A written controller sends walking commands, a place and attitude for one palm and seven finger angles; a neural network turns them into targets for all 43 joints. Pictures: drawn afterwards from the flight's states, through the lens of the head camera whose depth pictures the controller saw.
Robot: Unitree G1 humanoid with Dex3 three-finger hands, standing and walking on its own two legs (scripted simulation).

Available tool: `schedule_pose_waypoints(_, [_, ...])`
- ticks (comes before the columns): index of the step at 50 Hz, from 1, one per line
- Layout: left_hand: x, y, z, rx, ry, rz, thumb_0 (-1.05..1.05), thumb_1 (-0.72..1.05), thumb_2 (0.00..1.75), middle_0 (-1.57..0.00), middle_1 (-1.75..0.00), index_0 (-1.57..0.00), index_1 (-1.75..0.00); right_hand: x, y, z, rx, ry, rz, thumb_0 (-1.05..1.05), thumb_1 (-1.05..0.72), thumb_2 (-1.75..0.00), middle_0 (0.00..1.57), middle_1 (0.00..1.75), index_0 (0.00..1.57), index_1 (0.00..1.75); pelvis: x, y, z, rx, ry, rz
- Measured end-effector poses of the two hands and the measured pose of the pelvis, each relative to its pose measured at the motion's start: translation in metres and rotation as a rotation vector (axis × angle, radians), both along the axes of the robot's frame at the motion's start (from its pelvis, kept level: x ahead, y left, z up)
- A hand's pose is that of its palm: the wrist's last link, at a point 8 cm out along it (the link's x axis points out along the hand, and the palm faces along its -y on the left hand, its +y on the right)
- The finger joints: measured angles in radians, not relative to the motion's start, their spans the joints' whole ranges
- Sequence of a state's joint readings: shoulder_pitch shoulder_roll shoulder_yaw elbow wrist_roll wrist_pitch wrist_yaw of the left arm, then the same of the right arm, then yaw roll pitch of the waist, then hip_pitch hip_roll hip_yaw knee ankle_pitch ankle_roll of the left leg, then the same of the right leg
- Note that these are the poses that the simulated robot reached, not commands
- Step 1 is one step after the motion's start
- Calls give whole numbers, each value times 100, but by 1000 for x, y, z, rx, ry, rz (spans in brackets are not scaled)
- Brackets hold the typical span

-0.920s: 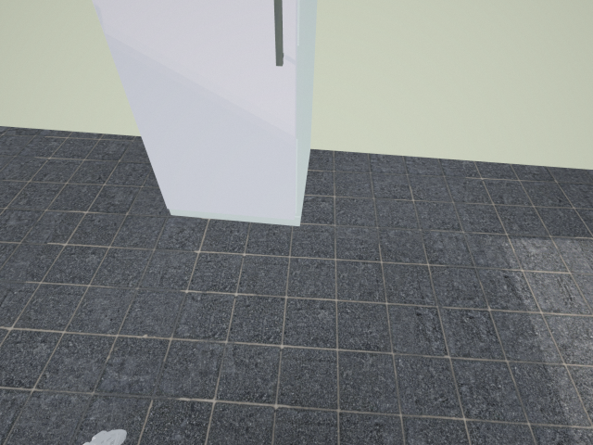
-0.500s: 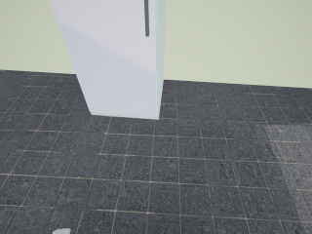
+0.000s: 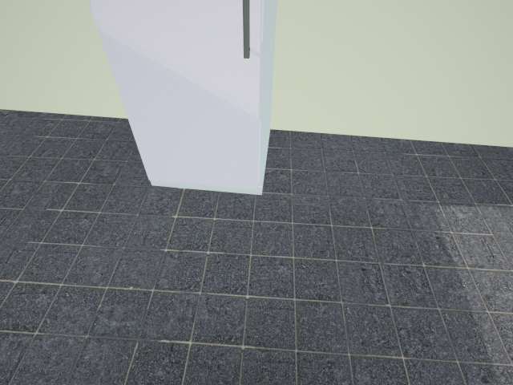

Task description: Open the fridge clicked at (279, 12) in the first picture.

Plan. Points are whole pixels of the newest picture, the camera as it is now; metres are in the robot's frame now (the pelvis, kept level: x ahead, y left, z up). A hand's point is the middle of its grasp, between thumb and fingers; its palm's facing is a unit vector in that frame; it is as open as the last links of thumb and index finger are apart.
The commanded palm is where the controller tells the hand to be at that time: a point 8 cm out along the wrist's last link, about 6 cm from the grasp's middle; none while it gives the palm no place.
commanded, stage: look at it before walking up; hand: right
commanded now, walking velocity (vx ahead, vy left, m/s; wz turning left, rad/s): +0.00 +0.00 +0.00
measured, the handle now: out of the picture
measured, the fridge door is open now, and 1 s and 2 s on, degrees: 0 0 0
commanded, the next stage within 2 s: walk to a spot facing it in 0.52 s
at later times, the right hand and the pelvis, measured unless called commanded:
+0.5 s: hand out of the picture +0.08 -0.24 -0.16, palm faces -0.04 +0.94 -0.33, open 7.4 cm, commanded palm none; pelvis +0.01 +0.00 +0.00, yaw +0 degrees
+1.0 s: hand out of the picture +0.07 -0.19 -0.19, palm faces -0.14 +0.95 -0.27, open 7.4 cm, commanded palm none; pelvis -0.01 +0.02 -0.03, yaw +10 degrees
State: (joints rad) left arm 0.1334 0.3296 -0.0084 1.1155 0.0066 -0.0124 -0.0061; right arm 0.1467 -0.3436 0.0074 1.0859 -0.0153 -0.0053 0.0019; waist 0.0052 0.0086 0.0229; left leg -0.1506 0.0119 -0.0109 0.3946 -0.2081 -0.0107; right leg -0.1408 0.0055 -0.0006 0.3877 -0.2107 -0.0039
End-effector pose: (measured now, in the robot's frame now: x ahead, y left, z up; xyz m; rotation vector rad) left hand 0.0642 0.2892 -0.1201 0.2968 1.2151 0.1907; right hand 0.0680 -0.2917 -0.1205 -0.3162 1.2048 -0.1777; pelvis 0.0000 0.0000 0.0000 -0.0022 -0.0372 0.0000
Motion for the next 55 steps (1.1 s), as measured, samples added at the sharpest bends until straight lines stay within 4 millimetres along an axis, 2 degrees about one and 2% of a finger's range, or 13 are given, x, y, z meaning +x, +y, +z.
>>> schedule_pose_waypoints(13, [11,3,3,4,-23,-7,1,90,90,-20,-30,-20,-30,5,5,0,7,-5,6,1,-90,-90,21,30,21,30,2,3,1,0,4,3])
schedule_pose_waypoints(37, [15,5,2,9,-25,12,1,90,90,-20,-30,-20,-30,6,6,-2,-2,25,3,1,-90,-90,21,30,21,30,7,5,0,-1,10,33])
schedule_pose_waypoints(41, [7,-3,-5,-11,-44,58,1,90,90,-20,-30,-20,-30,5,16,-10,12,53,24,1,-90,-90,20,30,21,30,3,5,-5,-6,17,74])
schedule_pose_waypoints(45, [-11,-11,-17,-47,-44,110,1,90,90,-20,-30,-20,-30,4,33,-20,41,76,59,1,-90,-90,20,30,20,30,-2,9,-12,-19,21,115])
schedule_pose_waypoints(51, [-39,-8,-46,-102,-17,181,1,90,90,-20,-30,-20,-30,-1,63,-32,66,72,95,1,-91,-90,20,30,21,30,-8,21,-29,-11,11,172])
schedule_pose_waypoints(55, [-46,-8,-38,-112,12,197,1,91,90,-20,-30,-20,-30,-13,77,-26,94,89,84,1,-90,-90,20,30,21,30,-6,22,-19,-1,28,198])
